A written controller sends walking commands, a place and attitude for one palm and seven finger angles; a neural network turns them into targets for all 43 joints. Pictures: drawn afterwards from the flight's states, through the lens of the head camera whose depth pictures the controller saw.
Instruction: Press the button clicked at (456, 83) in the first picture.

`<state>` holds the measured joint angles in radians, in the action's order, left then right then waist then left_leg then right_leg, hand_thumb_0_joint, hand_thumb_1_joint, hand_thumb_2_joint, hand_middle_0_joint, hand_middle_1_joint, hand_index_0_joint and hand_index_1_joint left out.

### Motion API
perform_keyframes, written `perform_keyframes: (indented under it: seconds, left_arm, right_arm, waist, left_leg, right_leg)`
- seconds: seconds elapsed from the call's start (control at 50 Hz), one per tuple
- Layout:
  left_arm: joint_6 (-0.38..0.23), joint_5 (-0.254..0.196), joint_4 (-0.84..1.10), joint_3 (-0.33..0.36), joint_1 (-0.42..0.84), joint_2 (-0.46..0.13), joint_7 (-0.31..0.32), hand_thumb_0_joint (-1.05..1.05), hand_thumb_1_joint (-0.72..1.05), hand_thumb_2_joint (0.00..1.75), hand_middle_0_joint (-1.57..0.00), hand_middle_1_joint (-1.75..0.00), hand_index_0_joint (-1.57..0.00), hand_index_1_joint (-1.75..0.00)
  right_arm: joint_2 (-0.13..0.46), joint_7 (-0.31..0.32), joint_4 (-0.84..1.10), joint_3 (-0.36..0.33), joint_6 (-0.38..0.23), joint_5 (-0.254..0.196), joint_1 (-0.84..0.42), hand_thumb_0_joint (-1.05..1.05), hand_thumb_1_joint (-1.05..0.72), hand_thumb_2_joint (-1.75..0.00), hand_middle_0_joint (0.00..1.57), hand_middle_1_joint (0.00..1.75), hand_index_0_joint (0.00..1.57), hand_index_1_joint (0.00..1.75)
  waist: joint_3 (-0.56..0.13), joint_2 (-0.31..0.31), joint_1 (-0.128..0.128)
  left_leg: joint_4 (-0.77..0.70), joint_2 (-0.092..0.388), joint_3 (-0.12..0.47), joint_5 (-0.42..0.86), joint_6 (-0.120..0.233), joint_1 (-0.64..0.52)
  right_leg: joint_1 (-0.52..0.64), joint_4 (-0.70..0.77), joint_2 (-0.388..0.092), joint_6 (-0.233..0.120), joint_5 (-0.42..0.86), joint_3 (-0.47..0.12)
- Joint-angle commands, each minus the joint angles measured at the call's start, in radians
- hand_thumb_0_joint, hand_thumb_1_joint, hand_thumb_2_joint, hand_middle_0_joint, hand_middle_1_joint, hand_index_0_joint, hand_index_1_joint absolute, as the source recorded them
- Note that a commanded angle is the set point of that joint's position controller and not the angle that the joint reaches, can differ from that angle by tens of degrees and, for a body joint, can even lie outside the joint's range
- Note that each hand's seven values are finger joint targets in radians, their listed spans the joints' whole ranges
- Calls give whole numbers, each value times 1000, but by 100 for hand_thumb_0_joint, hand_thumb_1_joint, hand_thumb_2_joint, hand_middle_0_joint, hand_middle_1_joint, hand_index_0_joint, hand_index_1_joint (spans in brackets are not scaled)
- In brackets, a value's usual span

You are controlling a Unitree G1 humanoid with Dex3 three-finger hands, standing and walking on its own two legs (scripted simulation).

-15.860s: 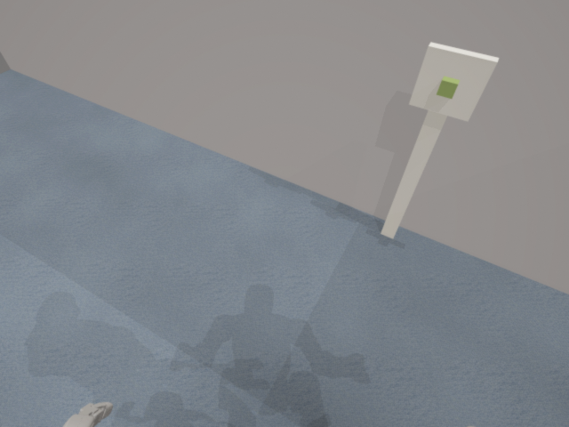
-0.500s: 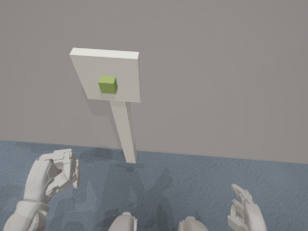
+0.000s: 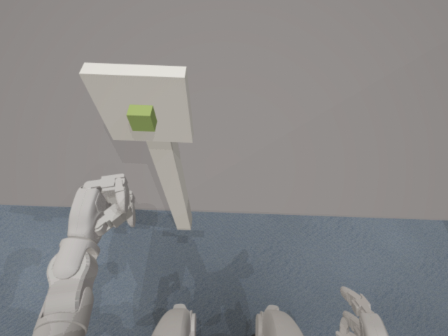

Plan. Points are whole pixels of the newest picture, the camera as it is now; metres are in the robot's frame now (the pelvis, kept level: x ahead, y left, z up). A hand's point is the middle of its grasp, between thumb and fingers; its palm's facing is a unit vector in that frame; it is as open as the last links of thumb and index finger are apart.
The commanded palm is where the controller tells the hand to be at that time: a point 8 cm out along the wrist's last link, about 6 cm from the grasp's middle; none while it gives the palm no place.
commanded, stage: aim a knuckle at the button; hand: left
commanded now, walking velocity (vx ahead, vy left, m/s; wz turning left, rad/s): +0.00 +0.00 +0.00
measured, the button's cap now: (142, 117) +0.50 +0.18 +0.06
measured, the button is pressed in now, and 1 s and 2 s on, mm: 0 0 5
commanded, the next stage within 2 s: press the button with the knuckle in 1.28 s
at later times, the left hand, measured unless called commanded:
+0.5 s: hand (150, 172) +0.40 +0.15 +0.03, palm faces -0.04 -1.00 -0.03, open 3.1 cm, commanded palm +0.38 +0.20 +0.03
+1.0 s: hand (153, 167) +0.41 +0.15 +0.02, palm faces -0.02 -1.00 -0.03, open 3.1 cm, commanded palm +0.39 +0.20 +0.03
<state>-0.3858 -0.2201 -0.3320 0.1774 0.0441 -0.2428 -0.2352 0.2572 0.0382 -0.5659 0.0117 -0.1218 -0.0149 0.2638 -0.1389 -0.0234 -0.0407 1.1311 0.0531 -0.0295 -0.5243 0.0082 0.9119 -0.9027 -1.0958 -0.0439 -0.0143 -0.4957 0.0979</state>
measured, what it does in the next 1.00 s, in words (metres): stands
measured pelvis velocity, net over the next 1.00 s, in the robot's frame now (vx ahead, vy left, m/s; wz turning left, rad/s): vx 0.00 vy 0.00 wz -0.02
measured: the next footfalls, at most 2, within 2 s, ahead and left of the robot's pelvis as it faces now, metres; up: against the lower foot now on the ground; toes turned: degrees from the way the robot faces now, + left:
none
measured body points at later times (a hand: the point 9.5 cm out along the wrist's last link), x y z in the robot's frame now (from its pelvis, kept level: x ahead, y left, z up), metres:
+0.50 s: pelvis +0.00 +0.00 -0.01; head +0.10 +0.01 +0.43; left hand +0.40 +0.21 +0.03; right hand +0.10 -0.26 -0.12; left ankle +0.01 +0.11 -0.65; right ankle +0.02 -0.11 -0.65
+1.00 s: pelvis +0.00 +0.00 -0.01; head +0.11 +0.01 +0.43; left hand +0.41 +0.20 +0.03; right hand +0.07 -0.26 -0.13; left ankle +0.01 +0.11 -0.65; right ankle +0.02 -0.11 -0.65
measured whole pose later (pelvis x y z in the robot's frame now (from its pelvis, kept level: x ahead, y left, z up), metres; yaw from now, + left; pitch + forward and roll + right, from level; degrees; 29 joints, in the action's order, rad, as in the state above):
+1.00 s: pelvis +0.00 +0.00 -0.01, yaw -1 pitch +21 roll -1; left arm -0.50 -0.14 -0.75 0.22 0.45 -0.25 -0.14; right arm 0.25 0.00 -0.63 0.00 0.00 0.00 0.30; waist -0.14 -0.02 -0.08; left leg 1.15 0.06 -0.05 -0.52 0.01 0.99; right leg -1.00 -1.11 -0.04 -0.01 -0.49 0.08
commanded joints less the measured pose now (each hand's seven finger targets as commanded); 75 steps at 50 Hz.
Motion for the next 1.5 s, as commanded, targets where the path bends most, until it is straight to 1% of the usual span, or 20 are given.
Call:
perform_keyframes:
  seconds: [0.0, 0.2, 0.24, 0.32, 0.38, 0.52, 0.56, 0.6, 0.64, 0.68, 0.72, 0.82, 0.9, 1.0, 1.14, 1.16, 1.22, 1.38, 1.44, 1.48]
  left_arm:
    - [-84, -10, 170, 79, 268, -156, 15, 0, 90, 90, -130, -150, -130, -150]
    - [-87, 15, 28, 32, 454, -115, 33, 0, 90, 90, -130, -150, -130, -150]
    - [-92, 20, -10, 58, 478, -141, 42, 0, 90, 90, -130, -150, -130, -150]
    - [-110, 36, -61, 77, 562, -170, 56, 0, 90, 90, -130, -150, -130, -150]
    - [-120, 45, -101, 47, 633, -132, 67, 0, 90, 90, -130, -150, -130, -150]
    - [-139, 66, -222, 94, 775, -190, 88, 0, 90, 90, -130, -150, -130, -150]
    - [-144, 71, -263, 84, 811, -172, 92, 0, 90, 90, -130, -150, -130, -150]
    - [-145, 73, -300, 108, 786, -194, 94, 0, 90, 90, -130, -150, -130, -150]
    - [-155, 76, -272, 120, 777, -205, 94, 0, 90, 90, -130, -150, -130, -150]
    - [-152, 70, -258, 128, 709, -207, 89, 0, 90, 90, -130, -150, -130, -150]
    - [-145, 65, -270, 119, 692, -193, 85, 0, 90, 90, -130, -150, -130, -150]
    - [-165, 62, -199, 113, 705, -194, 91, 0, 90, 90, -130, -150, -130, -150]
    - [-177, 64, -200, 56, 735, -131, 92, 0, 90, 90, -130, -150, -130, -150]
    - [-173, 71, -217, 45, 738, -123, 100, 0, 90, 90, -130, -150, -130, -150]
    - [-176, 78, -238, 113, 742, -202, 110, 0, 90, 90, -130, -150, -130, -150]
    - [-171, 74, -253, 82, 734, -163, 102, 0, 90, 90, -130, -150, -130, -150]
    - [-175, 63, -222, 96, 736, -180, 88, 0, 90, 90, -130, -150, -130, -150]
    - [-160, 53, -213, 22, 796, -107, 72, 0, 90, 90, -130, -150, -130, -150]
    - [-165, 69, -234, 74, 825, -172, 94, 0, 90, 90, -130, -150, -130, -150]
    - [-167, 71, -248, 77, 840, -168, 103, 0, 90, 90, -130, -150, -130, -150]
  right_arm:
    - [133, 8, 112, -59, -43, -5, 0, 0, -90, -90, 20, 30, 20, 30]
    - [137, -3, 82, -63, -4, -3, 29, 0, -90, -90, 20, 30, 20, 30]
    - [140, -3, 80, -63, 5, 0, 37, 0, -90, -90, 20, 30, 20, 30]
    - [139, -5, 68, -62, 20, 4, 45, 0, -90, -90, 20, 30, 20, 30]
    - [134, -12, 56, -62, 29, 6, 54, 0, -90, -90, 20, 30, 20, 30]
    - [146, -14, 31, -67, 52, 15, 88, 0, -90, -90, 20, 30, 20, 30]
    - [141, -17, 22, -66, 58, 15, 94, 0, -90, -90, 20, 30, 20, 30]
    - [146, -20, 28, -67, 67, 16, 98, 0, -90, -90, 20, 30, 20, 30]
    - [145, -24, 37, -68, 72, 18, 103, 0, -90, -90, 20, 30, 20, 30]
    - [143, -30, 50, -69, 83, 16, 108, 0, -90, -90, 20, 30, 20, 30]
    - [143, -30, 52, -69, 89, 14, 113, 0, -90, -90, 20, 30, 20, 30]
    - [144, -28, 53, -73, 94, 12, 111, 0, -90, -90, 20, 30, 20, 30]
    - [138, -28, 32, -74, 88, 12, 104, 0, -90, -90, 20, 30, 20, 30]
    - [140, -29, 31, -73, 88, 13, 93, 0, -90, -90, 20, 30, 20, 30]
    - [141, -23, 46, -67, 96, 15, 79, 0, -90, -90, 20, 30, 20, 30]
    - [136, -24, 48, -65, 96, 13, 74, 0, -90, -90, 20, 30, 20, 30]
    - [140, -23, 55, -68, 95, 12, 76, 0, -90, -90, 20, 30, 20, 30]
    - [141, -22, 36, -70, 90, 7, 74, 0, -90, -90, 20, 30, 20, 30]
    - [149, -17, 24, -71, 90, 12, 87, 0, -90, -90, 20, 30, 20, 30]
    - [145, -19, 20, -70, 90, 14, 88, 0, -90, -90, 20, 30, 20, 30]
  waist:
    - [-329, -23, 0]
    - [-334, -11, -26]
    - [-354, 21, -24]
    - [-372, -6, -25]
    - [-382, -31, -37]
    - [-423, -1, -51]
    - [-424, -23, -58]
    - [-419, 14, -49]
    - [-484, -29, -34]
    - [-490, -10, -19]
    - [-459, 21, -33]
    - [-450, 12, -36]
    - [-408, -23, -55]
    - [-399, -24, -54]
    - [-422, -3, -34]
    - [-402, -2, -47]
    - [-441, -18, -38]
    - [-410, -42, -69]
    - [-430, -23, -62]
    - [-432, -25, -62]
  left_leg:
    - [-152, -44, 40, 291, 9, -175]
    - [-142, -38, 48, 309, 4, -181]
    - [-133, -39, 44, 314, 7, -164]
    - [-121, -40, 41, 318, 7, -154]
    - [-116, -40, 42, 328, 3, -172]
    - [-98, -40, 49, 319, 6, -145]
    - [-94, -41, 44, 320, 4, -142]
    - [-97, -42, 38, 301, 6, -118]
    - [-97, -44, 34, 343, 6, -145]
    - [-106, -44, 30, 368, 5, -143]
    - [-108, -43, 28, 366, 9, -119]
    - [-117, -41, 29, 353, 9, -140]
    - [-120, -38, 36, 337, 3, -177]
    - [-121, -39, 42, 330, 2, -180]
    - [-117, -46, 37, 312, 5, -138]
    - [-117, -45, 35, 311, 6, -144]
    - [-111, -44, 39, 334, 5, -160]
    - [-111, -35, 57, 328, -1, -209]
    - [-105, -34, 65, 345, 0, -201]
    - [-103, -37, 60, 336, 0, -192]
  right_leg:
    - [203, 136, 39, -4, 265, -62]
    - [163, 121, 42, -4, 289, -55]
    - [180, 117, 43, -3, 303, -62]
    - [171, 106, 43, -5, 309, -68]
    - [149, 101, 43, -5, 319, -65]
    - [131, 86, 46, -6, 307, -67]
    - [125, 87, 44, -4, 313, -70]
    - [143, 93, 46, -3, 305, -73]
    - [166, 82, 46, -6, 343, -76]
    - [205, 85, 47, -6, 375, -75]
    - [214, 92, 50, -4, 386, -75]
    - [206, 102, 51, -4, 369, -76]
    - [142, 109, 50, -3, 329, -65]
    - [124, 107, 49, -6, 312, -59]
    - [172, 99, 46, -6, 320, -72]
    - [157, 106, 49, -5, 320, -70]
    - [169, 96, 49, -8, 336, -70]
    - [82, 104, 49, -6, 292, -54]
    - [83, 91, 49, -8, 298, -55]
    - [95, 93, 48, -6, 297, -57]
